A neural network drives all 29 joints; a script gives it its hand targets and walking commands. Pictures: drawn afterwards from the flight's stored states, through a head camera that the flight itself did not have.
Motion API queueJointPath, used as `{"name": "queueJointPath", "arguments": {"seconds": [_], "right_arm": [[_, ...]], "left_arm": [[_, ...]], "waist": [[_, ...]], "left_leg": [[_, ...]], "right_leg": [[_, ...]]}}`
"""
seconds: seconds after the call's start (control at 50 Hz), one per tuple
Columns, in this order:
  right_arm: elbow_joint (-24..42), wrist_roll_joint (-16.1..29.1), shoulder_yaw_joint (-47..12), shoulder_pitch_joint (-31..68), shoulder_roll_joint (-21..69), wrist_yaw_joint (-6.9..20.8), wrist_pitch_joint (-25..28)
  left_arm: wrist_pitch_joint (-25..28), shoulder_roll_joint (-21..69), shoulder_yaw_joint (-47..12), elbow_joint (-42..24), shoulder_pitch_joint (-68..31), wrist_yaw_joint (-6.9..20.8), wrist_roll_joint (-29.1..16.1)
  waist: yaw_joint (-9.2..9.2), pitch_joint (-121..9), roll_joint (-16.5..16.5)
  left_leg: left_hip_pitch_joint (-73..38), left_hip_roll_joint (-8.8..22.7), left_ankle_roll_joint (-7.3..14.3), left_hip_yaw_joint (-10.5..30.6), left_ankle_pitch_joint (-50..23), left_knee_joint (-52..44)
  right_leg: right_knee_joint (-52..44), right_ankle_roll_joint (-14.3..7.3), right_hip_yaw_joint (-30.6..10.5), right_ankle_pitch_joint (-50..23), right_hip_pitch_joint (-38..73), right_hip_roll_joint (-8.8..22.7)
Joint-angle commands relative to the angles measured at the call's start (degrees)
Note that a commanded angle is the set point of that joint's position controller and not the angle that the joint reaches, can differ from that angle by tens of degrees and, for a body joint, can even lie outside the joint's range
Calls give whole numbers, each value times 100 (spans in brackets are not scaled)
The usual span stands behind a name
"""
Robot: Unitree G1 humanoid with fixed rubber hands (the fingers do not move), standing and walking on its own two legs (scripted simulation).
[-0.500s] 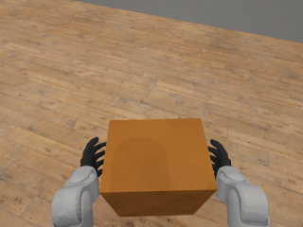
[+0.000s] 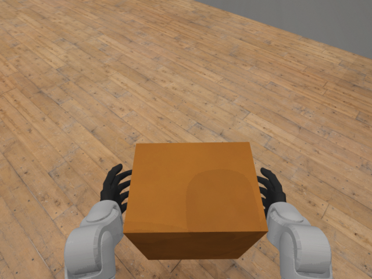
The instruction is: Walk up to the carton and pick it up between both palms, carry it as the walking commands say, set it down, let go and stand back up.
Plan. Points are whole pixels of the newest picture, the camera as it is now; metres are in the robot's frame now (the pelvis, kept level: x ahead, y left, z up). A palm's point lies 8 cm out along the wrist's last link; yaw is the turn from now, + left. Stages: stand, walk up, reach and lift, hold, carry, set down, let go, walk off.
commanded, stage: carry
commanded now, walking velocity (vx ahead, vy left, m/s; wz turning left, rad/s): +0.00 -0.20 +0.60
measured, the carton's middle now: (192, 207) +0.26 +0.00 +0.01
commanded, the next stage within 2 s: none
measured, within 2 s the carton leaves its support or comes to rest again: neither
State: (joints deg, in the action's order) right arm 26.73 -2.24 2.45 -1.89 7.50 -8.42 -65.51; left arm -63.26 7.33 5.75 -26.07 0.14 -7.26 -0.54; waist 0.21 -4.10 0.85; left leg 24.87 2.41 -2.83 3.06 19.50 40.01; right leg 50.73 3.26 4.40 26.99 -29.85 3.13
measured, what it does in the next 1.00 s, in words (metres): steps to the right, turning left: left foot, then right foot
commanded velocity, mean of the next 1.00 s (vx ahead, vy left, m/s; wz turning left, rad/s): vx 0.00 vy -0.20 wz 0.60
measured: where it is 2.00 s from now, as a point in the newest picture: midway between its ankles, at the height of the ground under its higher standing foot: outside the picture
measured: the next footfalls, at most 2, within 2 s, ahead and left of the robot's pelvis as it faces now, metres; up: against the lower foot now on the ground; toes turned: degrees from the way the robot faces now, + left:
left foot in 0.32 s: +0.04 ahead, +0.02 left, +0.00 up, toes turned +22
right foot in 0.68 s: +0.13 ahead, -0.28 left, +0.00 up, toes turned +21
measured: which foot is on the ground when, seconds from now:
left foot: down 0.00-0.06, up 0.08-0.30, down 0.32-0.70, up 0.72-0.94, down 0.96-1.00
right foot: down 0.00-0.34, up 0.36-0.66, down 0.68-0.98, up 1.00-1.00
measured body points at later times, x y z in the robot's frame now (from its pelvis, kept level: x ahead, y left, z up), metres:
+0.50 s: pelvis +0.01 -0.10 +0.01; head +0.02 -0.07 +0.46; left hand +0.20 +0.14 +0.06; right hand +0.29 -0.16 +0.06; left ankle +0.00 +0.01 -0.72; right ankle +0.04 -0.23 -0.66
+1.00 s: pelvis +0.03 -0.22 -0.01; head +0.01 -0.20 +0.44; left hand +0.14 +0.06 +0.07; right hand +0.32 -0.19 +0.08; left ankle +0.01 -0.15 -0.72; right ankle +0.09 -0.29 -0.71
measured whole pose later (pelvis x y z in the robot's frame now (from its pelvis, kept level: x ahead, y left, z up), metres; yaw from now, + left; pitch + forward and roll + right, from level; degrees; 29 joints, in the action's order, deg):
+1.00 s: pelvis +0.03 -0.22 -0.01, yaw +37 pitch +3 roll -1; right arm 28.6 -2.0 2.9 -1.2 7.4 -8.4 -67.8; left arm -64.4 7.3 5.1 -27.5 0.3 -7.3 -0.1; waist -0.6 -4.8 2.8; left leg 24.9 0.8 3.7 -8.0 18.2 41.1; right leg 43.6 -0.4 14.7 24.3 -22.8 5.6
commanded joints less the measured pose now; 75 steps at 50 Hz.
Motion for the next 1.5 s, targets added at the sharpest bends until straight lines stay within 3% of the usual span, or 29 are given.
{"name": "queueJointPath", "arguments": {"seconds": [0.0, 0.02, 0.06, 0.08, 0.16, 0.28, 0.32, 0.34, 0.36, 0.38, 0.46, 0.64, 0.66, 0.7, 0.72, 0.76, 0.86, 0.92, 0.96, 0.98, 1.0, 1.02, 1.08, 1.3, 1.34, 1.36, 1.4, 1.46, 1.48], "right_arm": [[1606, 1683, -3780, 3108, 4704, 744, 373], [1613, 1770, -3875, 3226, 4810, 758, 364], [2120, 1872, -4085, 3280, 4566, 698, 342], [1710, 1882, -4043, 3068, 4467, 761, 228], [1444, 1897, -4073, 2902, 4647, 788, 155], [1500, 1928, -3892, 3064, 4636, 815, 135], [1173, 1794, -3669, 2567, 4418, 811, 86], [873, 1650, -3484, 2568, 4334, 798, 89], [745, 1585, -3402, 2331, 4429, 801, 108], [813, 1585, -3466, 2619, 4576, 808, 94], [1375, 1718, -3587, 3227, 5056, 843, 341], [1869, 1755, -3923, 2741, 4696, 762, 296], [1760, 1750, -3970, 2737, 4493, 741, 227], [1848, 1855, -4066, 2841, 4684, 801, 179], [1895, 1933, -4146, 2984, 4389, 823, 85], [1749, 2058, -4168, 3129, 4780, 867, 110], [1692, 2106, -4245, 3322, 4581, 864, 37], [1415, 1953, -3995, 3030, 4463, 839, 0], [1190, 1784, -3687, 2593, 4295, 821, -47], [787, 1741, -3518, 2630, 4329, 875, -52], [712, 1654, -3391, 2599, 4459, 878, 16], [710, 1619, -3378, 2619, 4559, 897, 1], [1110, 1626, -3414, 2991, 4953, 882, 232], [1723, 1859, -3904, 2970, 4826, 884, 220], [1689, 1822, -3923, 2921, 4749, 840, 144], [1450, 1720, -3880, 2673, 4641, 804, 44], [1666, 1753, -3954, 2965, 4292, 835, -18], [1693, 2022, -4165, 3305, 4899, 872, 65], [1865, 2157, -4339, 3538, 5031, 909, 100]], "left_arm": [[14, 5093, -4288, -688, -2191, 792, -1635], [65, 5070, -4199, -862, -2330, 767, -1599], [92, 4792, -3918, -679, -1737, 765, -1498], [106, 4745, -3933, -702, -1926, 743, -1495], [55, 4845, -3810, -589, -1854, 772, -1417], [-22, 4906, -4048, -895, -2319, 684, -1480], [-141, 4647, -4019, -742, -2131, 630, -1428], [-191, 4634, -4155, -783, -2411, 615, -1474], [-211, 4625, -4426, -1057, -2720, 672, -1555], [-213, 4846, -4446, -840, -2688, 694, -1537], [-62, 5476, -4586, -856, -2845, 819, -1843], [18, 4966, -4352, -1225, -2066, 740, -1692], [-51, 4773, -4046, -810, -1545, 717, -1521], [25, 4732, -4148, -1185, -2109, 757, -1599], [-13, 4718, -3848, -668, -1762, 711, -1379], [11, 4933, -3969, -1074, -2177, 715, -1460], [-34, 4750, -3733, -688, -1926, 678, -1268], [-127, 4640, -3883, -728, -1922, 691, -1353], [-186, 4633, -3893, -489, -1844, 627, -1364], [-216, 4480, -4131, -956, -2681, 606, -1428], [-260, 4695, -4438, -1083, -3099, 654, -1622], [-267, 4794, -4476, -1059, -3162, 671, -1636], [-134, 5363, -4650, -1077, -3300, 817, -1980], [-92, 5151, -4439, -1066, -2388, 701, -1676], [-145, 4974, -4244, -1005, -2161, 708, -1594], [-208, 4813, -4102, -859, -2041, 701, -1497], [-203, 4645, -3804, -407, -1670, 748, -1312], [-76, 5190, -3905, -762, -2163, 819, -1566], [-21, 5218, -3892, -893, -2334, 820, -1522]], "waist": [[33, -1965, -1360], [83, -2306, -873], [29, -2267, 2261], [25, -2178, 1758], [11, -1754, 822], [-23, -1817, 901], [-222, -1752, -819], [-182, -1670, -2316], [-196, -1324, -2209], [-147, -1463, -1612], [-162, -1291, -472], [-68, -2266, -1333], [39, -2493, -861], [-25, -1992, 1882], [12, -1853, 2156], [36, -1801, 740], [55, -1421, 1724], [-2, -1610, 915], [-210, -1666, -136], [-231, -1158, -2245], [-197, -1111, -2439], [-180, -1040, -1513], [-142, -1501, -809], [-144, -1882, -1318], [-3, -1970, -1255], [9, -1961, -625], [20, -1128, 2055], [0, -1334, 559], [-34, -1560, 757]], "left_leg": [[-726, 961, 607, 751, -2571, -606], [-514, 511, 421, 427, -1957, -63], [1878, -442, 70, -798, 1965, 1878], [1464, -107, 150, -443, 2185, 2335], [1482, 119, 185, -768, 1151, 2303], [-424, -50, 469, -1153, 308, -374], [-2107, 1175, 776, 742, -1392, -1731], [-2368, 2537, 1367, 2948, -2817, -2042], [-2104, 2603, 1797, 3494, -2629, -2119], [-1900, 2412, 1630, 2614, -2334, -1966], [-1737, 1584, 1311, 1345, -2907, -1773], [-1613, 992, 660, 924, -3004, -833], [-828, 628, 467, 590, -1910, -556], [1546, -370, 78, -509, 1428, 1153], [1327, -172, 100, -580, 2066, 1989], [1443, -46, 115, -618, 1403, 2410], [590, 35, 218, -1036, 1016, 894], [-106, -85, 260, -1283, 233, -70], [-1828, 922, 604, 321, -1408, -1613], [-2040, 2418, 1216, 2838, -1850, -2241], [-1910, 2386, 1490, 3045, -2344, -2212], [-1767, 2292, 1307, 2695, -1031, -2420], [-1570, 1634, 1077, 1570, -380, -2208], [-1369, 1306, 857, 1880, -1294, -1883], [-776, 739, 393, 1159, -620, -1469], [-178, 492, 288, 1098, -78, -969], [1663, -540, -30, -743, 1665, 1697], [1451, 14, 80, -404, 998, 2871], [1161, 89, 119, -488, 729, 2650]], "right_leg": [[-1957, -54, 167, -1156, 1088, 5], [-2847, -244, 34, -1709, 2089, 170], [-2692, -1024, -1795, -6235, 3955, 2168], [-2546, -1441, -1662, -5400, 3035, 2183], [-2394, -1202, -283, -4296, 2786, 1548], [-2127, -1028, 283, -1804, 1750, 1321], [-659, -372, 563, -1119, 157, 991], [404, 32, 508, 756, -1161, 352], [1265, 18, -253, 1027, -1127, 182], [1773, 22, -659, 541, -1136, 411], [1162, 234, -234, -45, -935, 225], [-2536, 189, 237, -1029, 1302, -258], [-3101, 29, 7, -1496, 2281, 62], [-3288, -924, -2115, -3912, 3216, 2149], [-2829, -1400, -1717, -4627, 2665, 2163], [-2588, -1415, -839, -4639, 2795, 1808], [-2476, -1115, -23, -3101, 2174, 1361], [-2186, -1074, 145, -2524, 1867, 1314], [-969, -311, 483, -1729, 576, 944], [126, 110, 712, 759, -1025, 329], [753, -7, -121, 960, -1027, 187], [1206, 54, -214, 736, -1031, 179], [1241, 71, -566, -152, -880, 373], [-1092, 125, -189, -115, 539, -296], [-2756, 43, 108, -753, 1803, -248], [-3390, -125, -488, -317, 2381, 285], [-4045, -1131, -2326, -736, 1916, 2213], [-2991, -1058, -706, -2933, 1952, 1653], [-2867, -890, -343, -2541, 2012, 1276]]}}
